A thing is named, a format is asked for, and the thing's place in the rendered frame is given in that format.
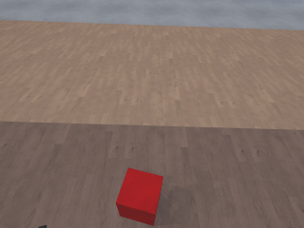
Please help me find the carton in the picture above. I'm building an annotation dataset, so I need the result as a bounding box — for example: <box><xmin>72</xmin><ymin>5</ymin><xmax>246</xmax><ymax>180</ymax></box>
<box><xmin>116</xmin><ymin>167</ymin><xmax>163</xmax><ymax>226</ymax></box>

